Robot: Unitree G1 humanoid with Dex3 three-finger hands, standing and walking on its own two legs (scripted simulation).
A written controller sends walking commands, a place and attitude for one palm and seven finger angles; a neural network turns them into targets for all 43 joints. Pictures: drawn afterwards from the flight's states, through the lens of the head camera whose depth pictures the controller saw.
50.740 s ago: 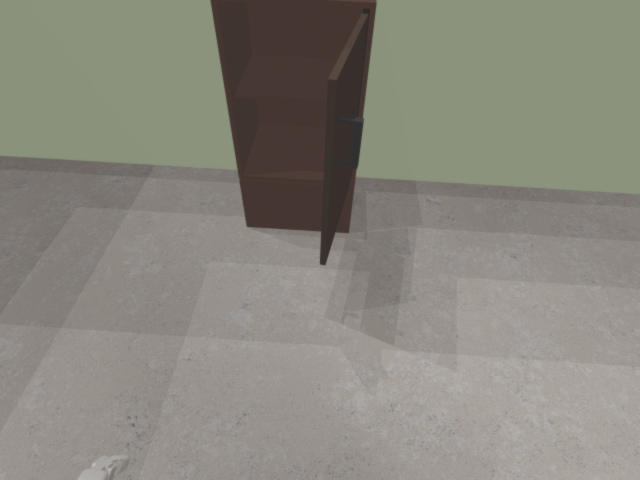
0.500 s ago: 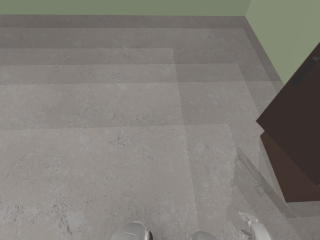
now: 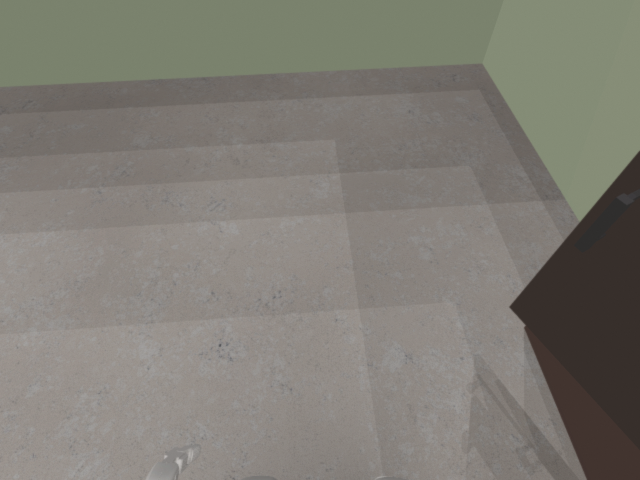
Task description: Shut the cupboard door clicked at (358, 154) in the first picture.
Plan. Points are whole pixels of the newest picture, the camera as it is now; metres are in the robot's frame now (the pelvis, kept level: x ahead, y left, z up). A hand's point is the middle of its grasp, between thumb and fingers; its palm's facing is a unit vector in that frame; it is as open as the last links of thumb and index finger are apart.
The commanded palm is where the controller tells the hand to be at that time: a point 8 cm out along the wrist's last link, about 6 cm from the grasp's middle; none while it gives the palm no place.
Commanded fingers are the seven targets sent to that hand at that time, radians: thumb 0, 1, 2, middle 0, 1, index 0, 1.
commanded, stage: turn to face it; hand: left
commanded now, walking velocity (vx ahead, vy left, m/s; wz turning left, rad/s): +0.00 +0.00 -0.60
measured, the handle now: (609, 220) +0.52 -0.48 -0.05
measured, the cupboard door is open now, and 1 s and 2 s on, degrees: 24 24 24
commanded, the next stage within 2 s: take the last steps up to it in 1.74 s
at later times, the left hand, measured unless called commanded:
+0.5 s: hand (158, 470) +0.16 +0.24 -0.16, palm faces -0.19 -0.96 -0.21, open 7.4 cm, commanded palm none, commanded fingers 0.00 0.90 0.90 -0.20 -0.30 -0.20 -0.30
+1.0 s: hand (240, 402) +0.24 +0.13 -0.15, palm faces -0.55 -0.80 -0.25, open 7.4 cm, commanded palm none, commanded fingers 0.00 0.90 0.90 -0.20 -0.30 -0.20 -0.30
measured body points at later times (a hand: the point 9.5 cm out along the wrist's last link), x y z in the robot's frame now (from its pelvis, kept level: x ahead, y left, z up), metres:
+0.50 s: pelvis +0.04 +0.04 +0.01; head +0.08 +0.06 +0.46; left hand +0.17 +0.29 -0.15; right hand +0.07 -0.22 -0.12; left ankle +0.06 +0.14 -0.73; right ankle -0.01 -0.09 -0.65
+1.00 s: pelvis +0.06 +0.02 +0.00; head +0.09 -0.01 +0.45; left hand +0.27 +0.18 -0.13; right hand -0.03 -0.25 -0.14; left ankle +0.14 +0.14 -0.69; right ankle -0.01 -0.09 -0.73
